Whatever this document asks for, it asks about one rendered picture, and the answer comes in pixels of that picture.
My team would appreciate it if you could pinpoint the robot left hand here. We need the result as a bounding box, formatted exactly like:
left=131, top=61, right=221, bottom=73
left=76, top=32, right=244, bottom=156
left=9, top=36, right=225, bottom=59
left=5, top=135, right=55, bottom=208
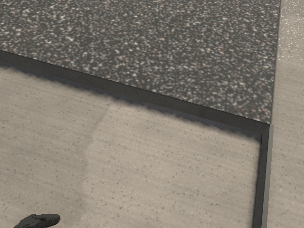
left=13, top=214, right=60, bottom=228

